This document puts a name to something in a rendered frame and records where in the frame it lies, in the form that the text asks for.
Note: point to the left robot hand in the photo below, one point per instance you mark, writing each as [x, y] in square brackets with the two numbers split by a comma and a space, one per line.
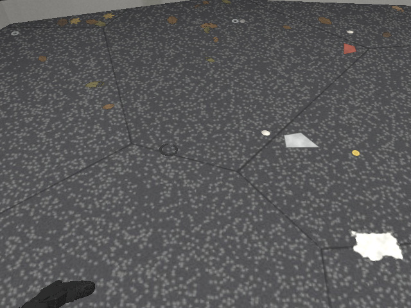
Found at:
[57, 294]

